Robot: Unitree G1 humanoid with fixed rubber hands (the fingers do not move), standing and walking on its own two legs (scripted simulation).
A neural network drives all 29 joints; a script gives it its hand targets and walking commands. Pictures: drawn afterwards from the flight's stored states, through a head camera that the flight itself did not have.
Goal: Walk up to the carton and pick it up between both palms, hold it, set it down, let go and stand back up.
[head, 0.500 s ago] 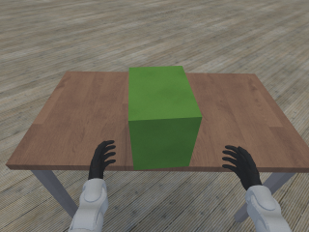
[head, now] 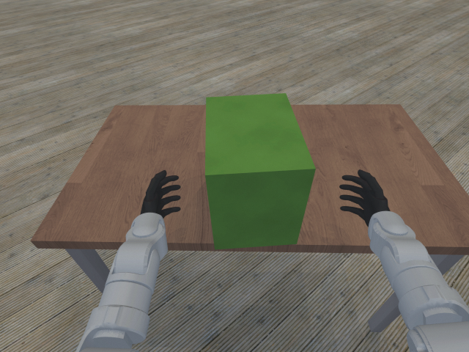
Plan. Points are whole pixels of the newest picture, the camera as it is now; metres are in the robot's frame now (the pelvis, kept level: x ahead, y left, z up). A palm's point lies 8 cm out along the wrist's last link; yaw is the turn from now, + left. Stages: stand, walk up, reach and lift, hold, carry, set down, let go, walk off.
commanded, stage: reach and lift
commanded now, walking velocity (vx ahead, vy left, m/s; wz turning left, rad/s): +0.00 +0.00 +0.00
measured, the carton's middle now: (250, 169) +0.51 +0.01 +0.03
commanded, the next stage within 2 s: none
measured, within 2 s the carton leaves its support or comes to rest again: neither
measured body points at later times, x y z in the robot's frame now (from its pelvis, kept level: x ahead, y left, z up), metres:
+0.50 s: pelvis +0.00 +0.00 +0.00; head +0.01 -0.01 +0.45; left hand +0.38 +0.20 +0.12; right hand +0.41 -0.21 +0.10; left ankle +0.01 +0.12 -0.75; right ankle +0.00 -0.09 -0.75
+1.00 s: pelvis +0.01 -0.01 +0.00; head +0.05 -0.02 +0.45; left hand +0.46 +0.19 +0.18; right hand +0.50 -0.20 +0.19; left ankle +0.01 +0.12 -0.75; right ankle +0.00 -0.09 -0.75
